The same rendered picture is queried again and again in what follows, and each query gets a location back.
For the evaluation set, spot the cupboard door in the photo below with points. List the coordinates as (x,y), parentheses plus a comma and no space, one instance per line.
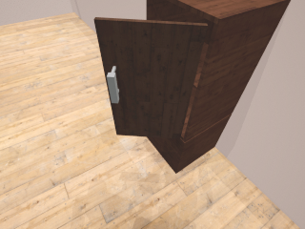
(156,64)

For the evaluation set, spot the handle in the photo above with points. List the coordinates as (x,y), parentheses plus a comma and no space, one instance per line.
(112,84)

